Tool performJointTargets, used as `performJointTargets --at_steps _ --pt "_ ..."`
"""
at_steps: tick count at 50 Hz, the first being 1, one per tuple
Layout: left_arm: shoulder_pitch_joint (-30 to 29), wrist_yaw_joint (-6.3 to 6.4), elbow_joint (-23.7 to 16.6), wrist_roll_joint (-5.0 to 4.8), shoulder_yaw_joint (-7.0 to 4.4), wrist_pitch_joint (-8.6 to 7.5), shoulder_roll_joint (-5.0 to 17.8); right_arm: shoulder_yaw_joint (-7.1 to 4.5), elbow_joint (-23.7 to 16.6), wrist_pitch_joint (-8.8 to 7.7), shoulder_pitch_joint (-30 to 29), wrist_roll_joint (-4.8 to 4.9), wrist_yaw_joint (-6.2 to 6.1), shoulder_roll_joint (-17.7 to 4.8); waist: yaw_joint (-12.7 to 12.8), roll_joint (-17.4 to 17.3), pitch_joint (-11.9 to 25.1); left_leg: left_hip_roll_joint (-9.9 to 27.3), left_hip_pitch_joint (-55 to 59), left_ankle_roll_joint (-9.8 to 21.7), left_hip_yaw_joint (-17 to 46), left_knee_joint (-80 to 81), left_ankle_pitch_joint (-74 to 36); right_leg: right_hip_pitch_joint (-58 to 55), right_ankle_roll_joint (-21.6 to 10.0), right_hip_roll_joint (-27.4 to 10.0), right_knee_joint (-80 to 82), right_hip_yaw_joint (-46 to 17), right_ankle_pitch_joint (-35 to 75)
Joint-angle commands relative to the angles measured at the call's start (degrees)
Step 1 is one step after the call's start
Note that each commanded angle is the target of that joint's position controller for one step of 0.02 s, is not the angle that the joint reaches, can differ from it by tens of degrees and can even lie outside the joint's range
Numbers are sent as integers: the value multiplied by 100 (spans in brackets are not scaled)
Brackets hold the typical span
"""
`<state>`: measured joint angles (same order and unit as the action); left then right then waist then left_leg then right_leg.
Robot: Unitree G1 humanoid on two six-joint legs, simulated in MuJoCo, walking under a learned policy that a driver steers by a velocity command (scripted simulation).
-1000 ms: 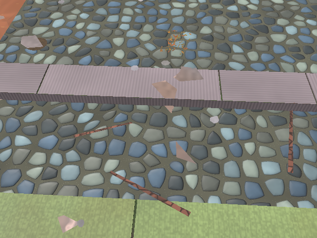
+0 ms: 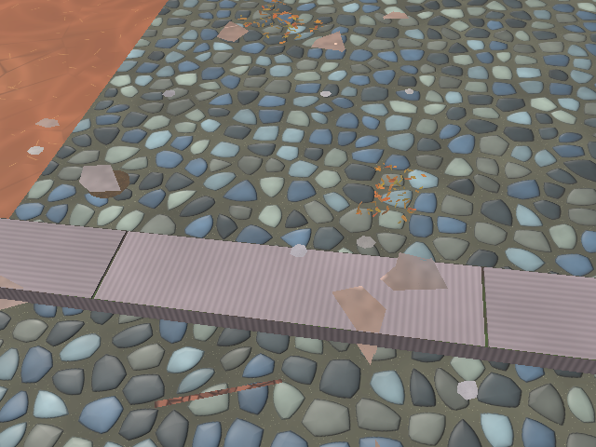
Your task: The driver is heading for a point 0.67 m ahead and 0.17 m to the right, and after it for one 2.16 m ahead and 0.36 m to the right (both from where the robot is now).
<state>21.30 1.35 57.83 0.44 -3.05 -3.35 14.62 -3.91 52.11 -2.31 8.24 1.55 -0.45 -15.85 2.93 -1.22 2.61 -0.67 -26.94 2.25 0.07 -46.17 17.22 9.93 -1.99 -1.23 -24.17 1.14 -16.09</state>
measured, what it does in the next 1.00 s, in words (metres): walks ahead, turning right: left foot, then right foot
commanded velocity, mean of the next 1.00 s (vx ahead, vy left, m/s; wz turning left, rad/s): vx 0.47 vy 0.00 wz -0.26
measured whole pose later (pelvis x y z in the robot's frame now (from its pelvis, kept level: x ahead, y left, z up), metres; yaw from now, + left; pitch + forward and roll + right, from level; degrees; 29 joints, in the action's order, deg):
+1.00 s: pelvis +0.50 -0.01 -0.01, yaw -18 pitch +1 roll +0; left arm 12.0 -1.6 45.4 -0.4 -4.8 -3.6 15.3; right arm -3.0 50.8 -7.1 8.9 0.8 0.1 -16.1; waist 0.7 -0.6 -3.8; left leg 3.6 -25.2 0.8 2.1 -68.4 21.1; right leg 18.4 -6.3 5.9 -26.2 0.7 -8.7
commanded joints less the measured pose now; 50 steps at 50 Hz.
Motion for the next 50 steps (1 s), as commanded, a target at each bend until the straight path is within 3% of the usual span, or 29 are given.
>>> performJointTargets --at_steps 1,3,6,10,13,14,15,16,17,18,19,20,21,22,24,27,30,34,37,39,41,42,43,44,45,46,47,48,50 --pt "28 -8 -243 -104 -132 -220 752 -138 -430 -241 -715 -87 49 -525 -27 782 -768 478 -2189 -4 312 -395 -525 -1238 -741 -1541 1840 -1974 -777" --pt "316 -6 -144 -66 -92 -212 614 -88 -429 -249 -872 -85 101 -270 52 751 -633 447 -1843 -128 88 -80 -993 -1227 -696 -1305 1818 -1392 79" --pt "490 11 -94 -50 -121 -159 741 4 -531 -245 -1309 -32 159 -65 215 839 -717 351 -1219 -253 -144 763 -1398 -904 -700 -1132 1831 -870 593" --pt "715 -11 30 -117 -189 -116 885 61 -669 -250 -1717 21 246 -129 341 904 -923 282 -710 -194 -270 1425 -1403 -838 -755 -1275 1721 -719 882" --pt "635 -27 83 -180 -256 -67 951 19 -710 -272 -1582 28 291 -348 103 964 -934 259 -263 61 -248 1720 -1131 -1047 -687 -1527 1453 -733 1506" --pt "498 -27 56 -189 -275 -51 984 -44 -630 -278 -1243 15 281 -475 -140 974 -749 153 279 169 -323 1805 -1089 -1032 -607 -1495 1094 -615 2337" --pt "366 -24 22 -198 -263 -40 933 -155 -404 -276 -529 7 251 -645 -513 881 -337 14 1257 307 -414 1892 -1130 -872 -473 -1294 320 -350 3336" --pt "281 -22 -53 -146 -215 -36 807 -308 -91 -272 518 13 198 -937 -963 667 336 197 2746 509 -182 1794 -1123 -215 -281 -999 -913 -94 3429" --pt "551 -47 -260 -46 -57 -93 307 -450 93 -233 1487 -106 137 -1514 -1100 -582 1326 1661 4938 1189 1896 1873 -545 1765 110 -340 -3159 250 1593" --pt "668 -64 -255 -123 47 -230 -25 -365 174 -217 1657 -96 171 -1375 -1015 -1407 1795 2404 5248 1615 3957 2945 608 2838 169 292 -4465 -420 -1757" --pt "173 -83 -326 -321 -125 -323 545 -239 119 -260 1182 -88 168 -965 -989 -936 952 2217 4489 1331 3408 3119 948 3357 33 -62 -5091 -832 -1514" --pt "-130 -74 -411 -384 -173 -357 691 -161 15 -296 670 -78 164 -708 -808 -733 345 2046 3682 1095 2580 3234 614 3413 -95 -348 -5046 -694 -947" --pt "-243 -27 -400 -329 -204 -335 663 -94 -41 -329 270 -101 180 -487 -615 -444 18 1826 2942 953 1960 3416 85 3144 -111 -566 -4780 -617 -447" --pt "-217 10 -380 -265 -238 -265 550 -47 -39 -370 47 -147 199 -309 -437 -457 -222 1608 2384 819 1401 3608 -329 2824 -110 -712 -4488 -646 -102" --pt "-49 5 -353 -259 -221 -114 231 -30 72 -412 7 -210 191 -212 -232 -534 -327 1443 1858 739 788 3827 -878 2403 -116 -802 -4264 -676 175" --pt "-404 -4 -557 -229 -252 -14 221 -70 225 -456 200 -257 87 -416 -182 -290 -567 1471 1765 841 256 4018 -1579 2847 -25 -765 -3816 -770 745" --pt "-919 -99 -785 -177 -234 -48 223 -72 244 -460 251 -268 1 -530 -246 -170 -691 1367 1840 769 -278 4107 -1981 2942 27 -648 -2704 -690 1675" --pt "-1843 -276 -1165 -149 -108 -56 101 -94 333 -407 664 -180 -89 -704 -557 30 -895 1441 2266 692 -759 4158 -2220 2867 -32 -538 -1626 -171 2169" --pt "-2246 -403 -1485 -157 -78 -39 131 -137 406 -262 959 -114 -110 -824 -623 55 -925 1670 3139 622 -952 3713 -2981 3121 -179 -439 -1246 23 1696" --pt "-2195 -482 -1637 -172 -136 -19 303 -181 331 -162 883 -102 -134 -968 -457 -137 -694 1721 3437 506 -1138 3100 -4601 2698 -356 -164 -1159 334 1143" --pt "-1420 -504 -1563 -187 -300 39 623 -219 219 -44 781 -104 -173 -1094 25 -405 -142 1676 3401 389 -1272 1724 -6251 1560 -612 280 -1261 638 533" --pt "-527 -461 -1364 -205 -477 50 938 -202 147 -14 666 -87 -187 -1085 513 -315 308 1480 2889 217 -1355 495 -6041 250 -833 498 -832 590 822" --pt "293 -317 -1199 -207 -669 110 1462 -128 6 -69 759 -181 -175 -922 754 457 853 1160 1426 -52 -1374 -1334 -3981 -1492 -1180 -261 -601 -774 772" --pt "-22 -290 -1385 -221 -700 62 1885 132 -290 -289 1177 -251 -44 -58 29 1794 1397 -254 -1147 -417 -678 -3479 1292 -3283 -2412 -1771 230 -4310 151" --pt "193 -299 -1411 -122 -536 16 1390 37 -386 -585 586 -40 77 -601 418 1024 1767 -70 -1731 -202 578 -3783 1404 -3429 -2299 -1822 802 -4760 -61" --pt "-53 -280 -1436 -69 -456 -51 1078 -6 -544 -705 106 147 124 -763 390 733 1032 225 -2005 -23 566 -3518 922 -2855 -1979 -1606 798 -3806 268" --pt "-473 -297 -1502 -94 -408 -111 920 4 -514 -733 67 87 99 -680 62 82 471 515 -1741 3 556 -2863 513 -1884 -1761 -1342 840 -3072 873" --pt "-826 -285 -1591 -109 -345 -138 730 -59 -441 -677 65 -43 51 -753 -125 -29 239 696 -1332 -44 529 -2300 341 -1181 -1579 -1137 912 -2563 1367" --pt "-1094 -237 -1719 -53 -315 -142 768 -106 -460 -498 206 -148 32 -733 -401 66 -30 753 -770 -227 484 -1892 204 -293 -1545 -952 1093 -2204 2341"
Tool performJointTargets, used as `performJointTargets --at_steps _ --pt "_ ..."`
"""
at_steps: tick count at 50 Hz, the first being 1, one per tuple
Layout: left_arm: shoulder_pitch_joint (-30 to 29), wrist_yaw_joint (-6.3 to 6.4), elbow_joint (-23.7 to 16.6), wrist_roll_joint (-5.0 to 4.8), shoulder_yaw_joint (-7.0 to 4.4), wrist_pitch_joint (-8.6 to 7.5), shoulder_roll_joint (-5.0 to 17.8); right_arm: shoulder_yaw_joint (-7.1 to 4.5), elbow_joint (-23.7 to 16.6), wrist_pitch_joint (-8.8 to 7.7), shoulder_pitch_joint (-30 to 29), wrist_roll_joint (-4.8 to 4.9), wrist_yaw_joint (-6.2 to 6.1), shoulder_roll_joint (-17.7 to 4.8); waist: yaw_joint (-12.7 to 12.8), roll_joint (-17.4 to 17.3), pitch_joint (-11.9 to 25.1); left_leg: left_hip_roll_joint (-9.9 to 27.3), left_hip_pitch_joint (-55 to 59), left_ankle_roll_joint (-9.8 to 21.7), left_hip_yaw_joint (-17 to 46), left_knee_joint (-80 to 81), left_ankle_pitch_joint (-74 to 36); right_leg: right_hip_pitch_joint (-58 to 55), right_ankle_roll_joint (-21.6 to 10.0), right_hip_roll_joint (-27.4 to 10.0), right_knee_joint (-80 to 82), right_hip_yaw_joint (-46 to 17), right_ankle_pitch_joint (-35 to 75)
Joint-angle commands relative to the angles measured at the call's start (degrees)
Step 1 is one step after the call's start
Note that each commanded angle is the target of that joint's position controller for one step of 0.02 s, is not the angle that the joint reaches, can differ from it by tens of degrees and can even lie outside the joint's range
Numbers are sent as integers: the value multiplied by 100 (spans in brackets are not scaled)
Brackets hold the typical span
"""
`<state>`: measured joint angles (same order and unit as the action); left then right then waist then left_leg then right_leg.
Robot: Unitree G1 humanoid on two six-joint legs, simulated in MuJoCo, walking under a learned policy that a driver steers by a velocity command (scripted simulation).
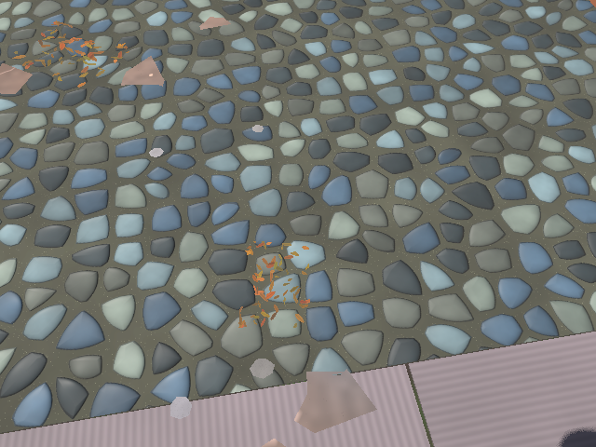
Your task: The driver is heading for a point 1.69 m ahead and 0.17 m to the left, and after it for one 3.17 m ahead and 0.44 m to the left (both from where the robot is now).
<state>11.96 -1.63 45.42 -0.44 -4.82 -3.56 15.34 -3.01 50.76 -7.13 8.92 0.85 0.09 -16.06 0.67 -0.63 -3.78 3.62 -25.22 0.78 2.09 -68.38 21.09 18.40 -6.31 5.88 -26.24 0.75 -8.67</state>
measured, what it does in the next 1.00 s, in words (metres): walks ahead: left foot 0.06 m higher, then right foot 0.06 m lower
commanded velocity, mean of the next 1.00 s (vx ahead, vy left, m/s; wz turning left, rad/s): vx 0.11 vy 0.00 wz -0.22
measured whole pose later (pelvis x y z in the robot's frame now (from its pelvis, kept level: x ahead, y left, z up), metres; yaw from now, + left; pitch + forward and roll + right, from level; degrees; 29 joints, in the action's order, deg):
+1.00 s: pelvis +0.23 +0.01 +0.01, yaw -9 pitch +1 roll +3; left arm 11.2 4.6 45.6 -0.3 -3.4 3.7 14.6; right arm -2.7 42.8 2.3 6.8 1.4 -0.5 -12.4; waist 0.9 3.5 -3.9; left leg 0.1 -28.2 -2.1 -4.4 -51.8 28.5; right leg 9.4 0.1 -6.9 -27.5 8.3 -19.0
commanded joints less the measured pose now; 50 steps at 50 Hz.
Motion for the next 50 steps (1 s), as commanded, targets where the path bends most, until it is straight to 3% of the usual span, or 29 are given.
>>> performJointTargets --at_steps 1,4,9,11,12,13,14,15,16,17,18,20,22,23,26,27,28,29,30,31,32,33,34,36,41,46,48,49,50 --pt "-145 97 -485 23 -155 -123 799 -192 -363 53 151 -141 -40 -633 -240 19 547 280 -826 -217 182 548 -230 -845 -1124 -1615 1264 -1896 2436" --pt "54 226 -486 36 -219 -22 1010 -119 -523 187 -128 -218 -96 -368 -208 282 578 -30 -747 -535 -104 1281 -874 -502 -965 -1308 1015 -1259 3757" --pt "438 366 -451 -87 -194 309 965 -12 -937 344 -1086 -114 -71 -242 150 632 707 -366 -647 -595 -66 2814 -1478 -746 -462 -1250 661 -1534 2871" --pt "441 351 -480 -72 -203 397 1050 -63 -978 376 -1124 -71 -64 -403 133 819 751 -582 -217 -522 -240 3202 -1306 -749 -320 -1269 522 -1759 2514" --pt "435 375 -540 -90 -173 405 968 -154 -952 333 -866 -145 -54 -651 -10 831 943 -636 101 -311 -211 3209 -1370 -837 -203 -1236 295 -1940 2625" --pt "615 403 -551 -166 -131 426 806 -227 -921 307 -876 -201 -51 -771 72 317 1063 -529 592 -63 -4 3298 -1460 -584 52 -1029 -16 -1788 2859" --pt "505 422 -633 -215 -123 429 856 -256 -878 280 -537 -214 -62 -662 -181 -32 1401 -283 1653 236 324 3496 -1887 -28 363 -843 -693 -1619 3260" --pt "182 412 -852 -198 -134 397 932 -342 -733 300 243 -276 -106 -793 -551 -418 2027 267 3048 611 1012 3715 -2581 864 720 -495 -1633 -1435 3072" --pt "-166 375 -1089 -124 -69 376 785 -403 -650 389 905 -292 -205 -934 -893 -1343 2612 1564 3990 1333 2350 4222 -3281 1760 985 -58 -3258 -1099 175" --pt "129 281 -980 0 -106 385 866 -328 -810 426 508 -229 -310 -692 -652 -1356 2735 2232 3513 1634 2855 4372 -3324 1780 1024 -246 -4516 -1252 -2611" --pt "143 204 -930 -63 -171 443 1042 -280 -973 459 31 -160 -403 -529 -449 -749 1983 2035 2489 1395 2327 4356 -2546 1727 887 -625 -4855 -1246 -2524" --pt "358 177 -847 -62 -87 656 772 -225 -1059 481 -809 -75 -456 -372 45 -559 959 1410 824 709 1192 4561 -1750 1091 683 -999 -3897 -827 -2130" --pt "681 108 -698 -73 -24 781 545 -323 -1111 504 -1221 -58 -364 -663 316 -697 663 1079 -13 554 246 4570 -1896 86 649 -933 -2669 -279 -1758" --pt "667 49 -660 -58 -39 786 594 -375 -1125 523 -1222 1 -326 -739 264 -685 710 1084 -41 581 93 4434 -1904 -276 630 -949 -2068 -215 -1204" --pt "1114 -70 -309 -92 -64 773 440 -316 -1034 607 -1191 45 -301 -492 390 -407 789 977 -451 435 -196 3506 -955 -1717 455 -821 -21 -64 1041" --pt "1188 -52 -166 -42 -58 756 354 -226 -910 650 -992 -21 -285 -144 357 199 605 633 -736 231 -540 2597 -157 -1966 398 -680 359 -44 1064" --pt "1143 1 -247 113 17 656 328 -107 -829 739 -807 -146 -227 205 358 1140 445 347 -1550 -74 -678 670 1453 -2108 364 -1062 332 -540 1542" --pt "637 89 -669 248 41 551 922 -42 -714 782 -101 -197 -175 416 -200 1918 614 177 -1801 -354 -389 -1007 1982 -1536 53 -2338 18 -1770 4327" --pt "377 41 -746 392 27 549 985 -164 -503 844 465 -20 -201 -56 -271 1367 1014 10 -1281 -438 168 -1405 1633 -794 -664 -2657 257 -1656 3661" --pt "79 28 -557 397 -77 584 1287 -224 -609 878 356 97 -268 -369 -351 1567 519 -24 -1459 -493 63 -1333 1286 -164 -917 -2521 757 -1796 1305" --pt "-67 80 -485 328 -9 570 997 -261 -642 892 -63 105 -356 -539 -172 1394 130 5 -1786 -506 177 -1525 1057 -70 -799 -2301 930 -1860 -22" --pt "-216 139 -435 328 155 535 598 -258 -532 923 -125 116 -437 -460 -159 1099 19 -56 -1898 -517 414 -1643 849 -113 -679 -2238 857 -1760 -226" --pt "-235 226 -399 335 220 467 453 -283 -488 927 -7 94 -460 -466 -174 994 149 -129 -1782 -566 620 -1623 567 -251 -651 -2353 774 -1690 43" --pt "-116 413 -367 309 191 372 559 -332 -560 863 -48 54 -455 -598 -61 787 450 -300 -1932 -663 698 -1477 255 -1078 -651 -2446 489 -1536 1080" --pt "346 664 -274 159 82 482 632 -161 -902 889 -306 44 -333 -179 226 651 703 -259 -2296 -883 320 -556 850 -2451 -801 -2633 279 -1133 2660" --pt "64 727 -323 73 -56 667 822 27 -1259 889 -410 59 -118 134 156 964 550 -5 -1087 -697 -415 1374 1004 -1759 -631 -2607 576 -461 2829" --pt "120 653 -253 -10 -94 704 855 -13 -1258 877 -234 85 -37 4 76 945 518 -325 -550 -437 -946 2220 768 -1625 -474 -2436 429 -92 2984" --pt "146 607 -204 -65 -121 704 902 -46 -1233 866 -52 59 9 -65 -55 910 535 -394 -102 -281 -1027 2901 -190 -1485 -297 -2346 238 99 2878" --pt "292 588 -239 -13 -89 708 704 -175 -1097 839 112 3 -2 -328 -76 70 668 -602 249 13 -883 2985 -989 -1332 69 -1889 -98 629 3236"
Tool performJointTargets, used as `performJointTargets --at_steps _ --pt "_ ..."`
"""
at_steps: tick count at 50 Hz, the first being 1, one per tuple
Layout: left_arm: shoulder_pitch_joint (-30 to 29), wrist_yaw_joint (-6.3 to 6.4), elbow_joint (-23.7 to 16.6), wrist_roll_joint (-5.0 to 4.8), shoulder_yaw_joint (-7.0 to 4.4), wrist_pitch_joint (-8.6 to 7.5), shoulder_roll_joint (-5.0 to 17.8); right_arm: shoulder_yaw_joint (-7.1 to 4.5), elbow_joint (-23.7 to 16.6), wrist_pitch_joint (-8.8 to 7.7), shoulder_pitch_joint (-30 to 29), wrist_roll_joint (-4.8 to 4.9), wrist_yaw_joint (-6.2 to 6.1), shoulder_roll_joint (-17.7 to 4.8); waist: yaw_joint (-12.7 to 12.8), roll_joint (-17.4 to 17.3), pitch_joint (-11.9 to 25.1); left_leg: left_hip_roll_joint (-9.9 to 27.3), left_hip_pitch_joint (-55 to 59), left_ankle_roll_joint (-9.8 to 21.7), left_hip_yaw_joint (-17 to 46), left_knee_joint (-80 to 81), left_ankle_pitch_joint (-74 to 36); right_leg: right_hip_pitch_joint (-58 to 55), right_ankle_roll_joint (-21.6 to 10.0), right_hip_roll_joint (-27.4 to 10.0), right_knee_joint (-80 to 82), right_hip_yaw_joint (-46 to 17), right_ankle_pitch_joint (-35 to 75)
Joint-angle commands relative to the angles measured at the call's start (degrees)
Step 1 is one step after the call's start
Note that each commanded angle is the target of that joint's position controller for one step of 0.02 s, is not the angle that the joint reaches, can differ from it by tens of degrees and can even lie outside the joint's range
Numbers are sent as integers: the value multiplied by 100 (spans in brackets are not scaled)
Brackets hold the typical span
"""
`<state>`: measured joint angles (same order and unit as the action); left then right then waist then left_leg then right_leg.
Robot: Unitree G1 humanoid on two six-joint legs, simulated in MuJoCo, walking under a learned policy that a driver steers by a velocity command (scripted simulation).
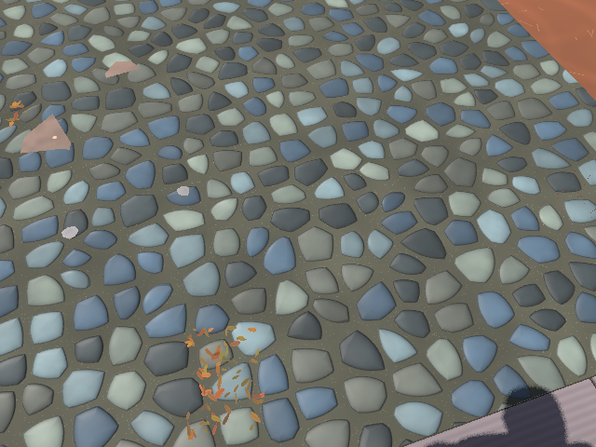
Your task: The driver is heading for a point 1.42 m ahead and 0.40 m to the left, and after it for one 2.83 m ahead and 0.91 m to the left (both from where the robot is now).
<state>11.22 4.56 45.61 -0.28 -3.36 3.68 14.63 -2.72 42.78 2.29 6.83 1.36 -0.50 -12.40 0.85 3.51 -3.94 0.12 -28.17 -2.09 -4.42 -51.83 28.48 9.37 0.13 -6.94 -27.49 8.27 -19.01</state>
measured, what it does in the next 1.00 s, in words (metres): climbs, turning left: right foot, then left foot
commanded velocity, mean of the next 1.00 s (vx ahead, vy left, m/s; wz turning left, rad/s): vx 0.37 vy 0.00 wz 0.43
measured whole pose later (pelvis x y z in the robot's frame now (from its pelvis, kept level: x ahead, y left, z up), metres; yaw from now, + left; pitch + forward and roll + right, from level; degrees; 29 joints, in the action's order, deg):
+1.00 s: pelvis +0.13 +0.06 +0.05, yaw +26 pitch +3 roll -3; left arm -2.5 -2.4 30.2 -1.9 0.6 0.2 12.9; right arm 2.2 40.2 -1.0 27.9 -0.5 -0.9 -10.0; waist -4.0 1.5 1.5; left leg -2.2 -1.0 3.4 0.8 -11.5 38.2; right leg 39.4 2.9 -1.3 -64.5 5.7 -17.7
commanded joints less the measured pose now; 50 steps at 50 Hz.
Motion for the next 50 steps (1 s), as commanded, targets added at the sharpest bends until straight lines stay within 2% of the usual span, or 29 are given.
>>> performJointTargets --at_steps 1,2,3,4,6,7,9,11,15,17,18,19,20,21,22,23,25,27,30,32,34,35,36,37,38,39,41,45,50 --pt "114 -50 -287 58 -243 -61 829 -295 -184 -92 735 3 24 -711 -427 -442 903 -335 1269 675 77 1525 -2081 -8 -220 -244 -621 184 4335" --pt "-352 -130 -418 84 -256 -136 853 -376 -61 -33 1318 12 -56 -770 -829 -493 1258 -214 2154 1039 534 1768 -2225 694 52 75 -1309 356 3232" --pt "-955 -248 -730 125 -167 -208 534 -518 1 -4 1782 -82 -123 -1110 -1104 -1210 1450 494 3038 1573 2005 2379 -1846 1954 209 513 -2622 171 -537" --pt "-1003 -417 -877 63 -105 -336 192 -561 -224 -165 1526 -223 -110 -1419 -896 -1315 1596 1449 3210 2046 3895 2872 -1012 2741 167 725 -4131 -1075 -1816" --pt "-566 -606 -679 -111 -175 -557 458 -355 -540 -435 783 -84 -63 -966 -425 -691 1012 1297 2697 1688 3146 2917 -1140 3008 17 400 -3969 -1479 -1279" --pt "-454 -547 -583 -38 -242 -632 689 -333 -618 -446 478 13 -45 -836 -253 -714 878 1100 2534 1469 2780 2992 -1403 2876 67 336 -3569 -1275 -986" --pt "-357 -491 -515 31 -287 -630 722 -319 -762 -368 97 -73 -70 -785 0 -1049 1014 807 1888 1399 2411 2927 -1719 2162 327 484 -3692 -873 -497" --pt "-302 -499 -585 -62 -282 -546 672 -315 -944 -349 -41 -114 -61 -808 178 -1003 928 685 1268 1421 2357 3058 -1415 1647 495 603 -3309 -717 -504" --pt "-424 -419 -851 -213 -254 -436 549 -370 -1185 -211 -312 -8 -138 -1038 388 -1308 803 564 899 1269 2370 2891 -1047 814 641 546 -1392 -832 -988" --pt "547 -401 -500 -265 -334 -381 576 -314 -1290 -118 -508 -44 -166 -888 731 -1104 1001 345 462 1133 2190 2250 -732 -325 624 581 -334 -461 -498" --pt "1594 -417 -67 -212 -339 -367 472 -194 -1248 -60 -297 -95 -161 -552 996 -617 1276 -78 -266 820 1676 1313 -53 -1758 533 565 277 -341 193" --pt "2104 -468 115 -29 -354 -417 529 -77 -1370 -44 -126 -111 -103 -58 985 540 1542 -761 -1659 432 1194 -296 1053 -3029 292 -134 -330 -1378 -208" --pt "1400 -499 -187 65 -273 -429 608 -22 -1391 -9 317 22 -14 17 436 1025 1203 -757 -2406 364 1364 -1502 1175 -2560 -181 -982 221 -2546 -1075" --pt "377 -495 -577 54 -166 -444 504 -97 -1328 21 590 25 19 -209 -107 732 746 -593 -2102 296 1242 -2114 886 -1520 -103 -1087 806 -2315 -399" --pt "-304 -472 -787 62 -148 -434 602 -199 -1323 90 848 24 -18 -462 -609 734 819 -496 -1593 135 731 -2586 771 -919 -38 -1027 1101 -1930 183" --pt "-872 -417 -861 72 -240 -422 1132 -297 -1622 188 552 78 -105 -902 -876 1141 663 1 -1719 -84 412 -3106 206 -240 -583 -1589 1749 -2665 -997" --pt "-957 -224 -904 23 -103 -533 844 -406 -1572 365 561 23 -140 -1355 -907 687 390 334 -933 -190 534 -3661 -346 784 -492 -1345 1996 -1611 -581" --pt "-763 -126 -960 81 -130 -590 1019 -372 -1546 426 882 -38 -115 -1189 -1047 224 628 308 -273 -40 183 -3023 -94 725 -154 -764 1953 -572 -445" --pt "-706 -140 -1022 123 -208 -486 1250 -190 -1538 393 738 13 -16 -717 -930 -134 553 331 532 284 -117 -400 700 372 -219 -603 1867 93 -575" --pt "-644 -237 -961 80 -190 -357 1098 -150 -1338 329 1062 40 53 -567 -790 -93 558 383 885 456 -391 1167 934 -209 -445 -844 1292 143 -354" --pt "-517 -307 -816 80 -98 -203 749 -160 -735 223 2298 -7 70 -469 -1007 -697 1025 -91 2370 521 -974 2580 -175 -114 -433 -456 -786 710 280" --pt "-688 -389 -1114 158 43 -252 417 -288 -508 127 2961 -39 80 -899 -1137 -1604 1142 -54 3649 901 -265 1762 -257 1574 -39 178 -2616 901 -843" --pt "-1587 -499 -1691 52 259 -343 46 -355 -461 38 3342 3 91 -1163 -1446 -2193 809 912 3624 1708 2032 2581 970 3740 227 824 -4599 569 -2958" --pt "-1893 -682 -1986 -243 349 -487 -59 -151 -889 -163 2315 -33 139 -931 -878 -1135 308 1716 2640 1804 3427 3589 722 4066 -9 617 -5111 -686 -2307" --pt "-1798 -754 -2035 -355 380 -532 56 -97 -1139 -304 1711 -135 132 -1123 -445 -540 204 1968 1958 1621 3512 3940 309 3715 -63 426 -4928 -902 -1753" --pt "-1441 -726 -1926 -255 332 -524 341 -105 -1238 -364 1377 -121 118 -1293 -122 -180 289 1880 1764 1443 3056 3937 -88 3436 24 295 -4598 -799 -1569" --pt "-1208 -614 -1807 -87 267 -510 462 75 -1083 -425 1414 -209 38 -925 61 -345 691 1367 1549 1092 2154 3953 -666 2766 277 407 -4625 -502 -883" --pt "-1415 -577 -1881 -153 272 -400 349 211 -809 -569 1843 -187 -9 -742 -60 -451 525 1250 2288 1156 1802 4258 -1334 3259 277 409 -4640 -479 22" --pt "-2201 -768 -2041 -171 287 -431 55 249 -431 -295 2214 -178 -107 -591 -420 -829 327 1238 3628 1276 1469 4370 -1684 3811 302 547 -3096 -232 266"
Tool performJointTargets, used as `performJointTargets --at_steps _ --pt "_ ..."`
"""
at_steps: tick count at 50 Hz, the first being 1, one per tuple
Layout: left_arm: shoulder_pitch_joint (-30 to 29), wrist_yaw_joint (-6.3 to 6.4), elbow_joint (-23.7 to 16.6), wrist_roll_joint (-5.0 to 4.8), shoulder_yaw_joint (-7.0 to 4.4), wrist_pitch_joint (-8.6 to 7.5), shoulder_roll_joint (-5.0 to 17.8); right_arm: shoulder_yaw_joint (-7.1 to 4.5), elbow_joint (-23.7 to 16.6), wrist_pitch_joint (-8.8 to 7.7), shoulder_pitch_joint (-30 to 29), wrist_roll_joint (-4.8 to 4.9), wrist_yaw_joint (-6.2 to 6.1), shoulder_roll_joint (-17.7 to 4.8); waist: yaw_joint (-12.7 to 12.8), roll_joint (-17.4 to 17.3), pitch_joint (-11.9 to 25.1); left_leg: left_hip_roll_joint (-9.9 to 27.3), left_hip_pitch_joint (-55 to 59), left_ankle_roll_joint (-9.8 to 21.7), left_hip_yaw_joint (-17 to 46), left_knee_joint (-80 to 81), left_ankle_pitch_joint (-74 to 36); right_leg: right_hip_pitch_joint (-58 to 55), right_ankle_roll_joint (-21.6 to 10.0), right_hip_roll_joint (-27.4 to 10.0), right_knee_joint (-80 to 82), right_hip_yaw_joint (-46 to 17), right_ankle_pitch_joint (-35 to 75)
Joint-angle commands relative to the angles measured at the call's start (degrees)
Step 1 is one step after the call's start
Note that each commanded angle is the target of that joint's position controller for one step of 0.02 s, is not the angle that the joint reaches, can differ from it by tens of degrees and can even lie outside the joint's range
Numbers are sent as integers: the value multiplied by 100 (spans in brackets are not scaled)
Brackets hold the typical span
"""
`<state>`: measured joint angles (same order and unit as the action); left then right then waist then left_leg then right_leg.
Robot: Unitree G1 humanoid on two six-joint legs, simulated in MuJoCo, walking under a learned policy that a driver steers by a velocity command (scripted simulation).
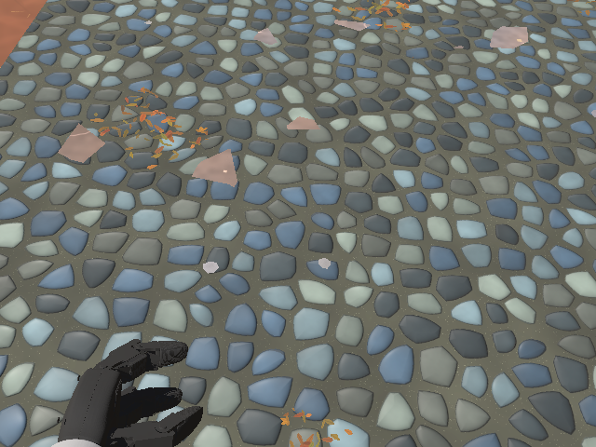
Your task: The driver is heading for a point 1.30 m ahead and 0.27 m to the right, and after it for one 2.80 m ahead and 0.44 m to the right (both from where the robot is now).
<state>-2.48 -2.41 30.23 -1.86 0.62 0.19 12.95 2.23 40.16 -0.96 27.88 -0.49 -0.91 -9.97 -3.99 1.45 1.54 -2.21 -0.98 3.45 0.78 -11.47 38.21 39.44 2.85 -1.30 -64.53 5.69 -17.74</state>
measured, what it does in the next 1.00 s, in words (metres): walks ahead: right foot, then left foot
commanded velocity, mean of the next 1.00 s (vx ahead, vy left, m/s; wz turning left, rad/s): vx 0.50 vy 0.00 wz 0.03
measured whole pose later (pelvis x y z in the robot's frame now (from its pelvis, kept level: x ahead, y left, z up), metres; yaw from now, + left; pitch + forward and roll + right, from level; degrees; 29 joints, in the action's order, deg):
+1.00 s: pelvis +0.57 +0.03 +0.01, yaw +0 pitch +1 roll +2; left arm 5.1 0.2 38.6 -0.3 -1.9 -3.8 15.5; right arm -2.7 48.0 -5.4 20.1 0.5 0.7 -14.9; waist -4.6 3.2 -1.3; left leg -5.0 -3.6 4.3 -2.3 -13.2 10.5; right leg 39.7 1.3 -7.6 -44.0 -3.0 0.4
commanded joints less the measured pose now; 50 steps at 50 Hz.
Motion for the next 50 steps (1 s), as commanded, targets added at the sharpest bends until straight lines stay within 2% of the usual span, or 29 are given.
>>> performJointTargets --at_steps 1,4,6,8,9,10,11,12,13,14,15,17,19,23,25,27,29,31,32,33,34,35,36,37,38,39,41,44,50 --pt "-917 -95 -509 -13 -129 -78 212 -264 -114 68 76 11 -66 -871 47 -753 -259 1472 979 736 900 377 -2741 699 54 8 890 93 106" --pt "-983 -117 -509 4 -207 -59 257 -371 -10 132 -187 22 -43 -1082 121 -999 -347 1502 1028 739 727 358 -3281 222 3 40 1622 266 -61" --pt "-665 -65 -487 18 -293 -12 364 -485 12 123 -558 50 -16 -1345 412 -1302 -249 1516 676 685 548 32 -4672 -751 -181 128 2002 377 -363" --pt "201 65 -282 -30 -500 27 658 -590 22 14 -987 28 0 -1507 833 -1315 -22 1569 337 729 633 -910 -6249 -1979 -507 89 2677 131 -345" --pt "1288 127 111 -59 -665 14 844 -605 -14 -37 -1326 2 14 -1462 1266 -1042 223 1370 40 739 562 -1923 -6652 -3004 -758 52 3601 23 392" --pt "2385 171 602 12 -790 -5 1004 -573 -80 -143 -1670 9 28 -1327 1652 -527 477 815 -647 648 299 -3539 -5993 -4142 -927 -44 4170 -70 835" --pt "2835 110 948 163 -726 -151 1003 -385 -428 -282 -1799 -53 54 -580 1370 709 219 86 -2533 340 325 -5670 -1460 -5083 -1230 -677 4175 -1151 974" --pt "2597 75 778 306 -616 -343 957 -241 -564 -460 -1556 109 81 -172 891 1069 112 -364 -3868 244 884 -6796 -700 -5135 -1917 -1529 4203 -2902 2603" --pt "2322 107 771 300 -648 -494 832 -355 -590 -529 -1228 337 111 -660 688 921 95 -167 -4250 49 885 -7088 -963 -4781 -2627 -2029 4909 -3400 1603" --pt "2043 98 805 188 -589 -592 555 -432 -572 -487 -1342 385 114 -955 481 460 -270 271 -4312 -56 757 -6800 -1364 -4457 -2486 -1823 5204 -3024 773" --pt "1923 74 872 126 -562 -626 436 -434 -565 -442 -1510 324 128 -950 426 206 -548 476 -4354 -136 671 -6493 -1651 -4136 -2267 -1574 5422 -2745 230" --pt "1850 84 920 169 -519 -729 469 -482 -602 -388 -1778 226 145 -1059 318 -17 -765 760 -4255 -212 584 -6066 -2060 -3690 -2000 -1438 5686 -2432 535" --pt "2001 161 1076 125 -536 -777 648 -416 -726 -378 -2082 173 180 -866 312 -39 -849 914 -4338 -286 378 -5448 -2235 -3513 -1802 -1285 5817 -1802 1630" --pt "2368 294 1267 88 -556 -698 910 -225 -982 -515 -3137 117 326 -442 742 82 -712 669 -3409 -381 -265 -3086 -3636 -3187 -1381 -611 5796 -665 2420" --pt "2745 299 1401 43 -597 -667 1117 -269 -1069 -539 -3488 163 401 -560 893 172 -701 499 -3109 -340 -306 -2366 -4079 -3497 -1354 -819 5882 -740 2398" --pt "2821 292 1488 18 -612 -602 1199 -379 -1064 -548 -3510 188 438 -804 788 308 -686 388 -3066 -157 -237 -1922 -4157 -4044 -1256 -1047 5653 -740 2935" --pt "2761 298 1524 79 -635 -514 1294 -537 -927 -519 -3057 185 409 -1098 428 569 -285 192 -2606 104 -283 -1914 -3841 -4560 -1072 -1174 4951 -688 4442" --pt "2555 342 1450 149 -631 -382 1314 -757 -457 -410 -1474 194 299 -1436 -462 603 624 13 -696 410 -438 -1856 -3761 -4148 -803 -917 3019 -403 5382" --pt "2598 388 1266 259 -530 -360 1025 -853 -253 -339 -478 126 191 -1790 -741 -24 1391 1017 1126 670 702 -2312 -4065 -2754 -635 -620 1133 -379 3447" --pt "3670 291 1198 149 -247 -447 14 -872 -157 -414 -394 -42 279 -2181 27 -1875 2485 2462 2764 1740 3870 -1447 -2610 -821 -338 518 -1038 -951 -1474" --pt "3246 259 1274 -22 -369 -547 666 -787 -167 -434 -501 16 301 -1594 -265 -1401 2436 2314 2524 1627 4534 -647 -1655 -278 -424 369 -1652 -1584 -1455" --pt "2478 253 1031 -149 -447 -586 931 -707 -153 -443 -974 78 286 -1313 -198 -1049 1263 2118 1619 1356 3460 -552 -1737 129 -468 95 -1626 -1365 -1007" --pt "2117 295 921 -82 -415 -625 920 -660 -156 -459 -1373 91 280 -1189 27 -417 706 1914 652 1181 2732 -469 -2424 -41 -501 -214 -1282 -1216 -451" --pt "1948 322 898 37 -435 -628 882 -645 -141 -484 -1594 39 292 -1103 206 -315 350 1688 -75 1118 2208 -401 -3217 -233 -487 -399 -986 -1128 -173" --pt "2077 307 901 70 -450 -579 857 -621 -118 -517 -1667 -48 295 -1010 415 -438 326 1550 -493 1101 1896 -270 -3613 -573 -485 -558 -859 -1185 15" --pt "2197 305 924 65 -442 -518 776 -620 -82 -551 -1688 -45 304 -960 525 -509 327 1482 -682 1145 1739 -129 -3729 -708 -456 -615 -702 -1181 83" --pt "2169 307 917 100 -406 -415 655 -640 52 -622 -1619 38 289 -1025 599 -474 135 1453 -1033 1237 1413 151 -3855 -691 -361 -696 -325 -1100 126" --pt "1493 325 690 188 -364 -371 619 -686 224 -617 -1430 64 197 -1229 472 -364 -259 1374 -1163 1229 1004 420 -3982 -193 -164 -779 516 -1000 803" --pt "313 210 430 137 -283 -494 482 -707 468 -497 -874 139 126 -1480 -31 -331 -459 1189 -609 899 449 365 -3850 -267 -139 -494 2626 -677 2331"
Velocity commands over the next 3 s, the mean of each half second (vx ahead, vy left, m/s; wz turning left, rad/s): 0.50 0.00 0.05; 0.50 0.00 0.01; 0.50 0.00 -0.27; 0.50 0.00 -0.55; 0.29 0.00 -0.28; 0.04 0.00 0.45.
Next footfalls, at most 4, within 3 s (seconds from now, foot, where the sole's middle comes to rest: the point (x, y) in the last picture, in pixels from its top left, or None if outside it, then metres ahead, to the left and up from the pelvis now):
0.22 right None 0.18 -0.13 -0.77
0.64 left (218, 417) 0.57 0.11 -0.77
1.20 right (308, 302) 0.87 -0.11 -0.77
1.68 left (242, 222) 1.15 0.06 -0.77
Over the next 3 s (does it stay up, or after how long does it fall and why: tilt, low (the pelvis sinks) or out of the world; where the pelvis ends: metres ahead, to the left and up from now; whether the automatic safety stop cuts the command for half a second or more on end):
stays up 1.32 -0.19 0.01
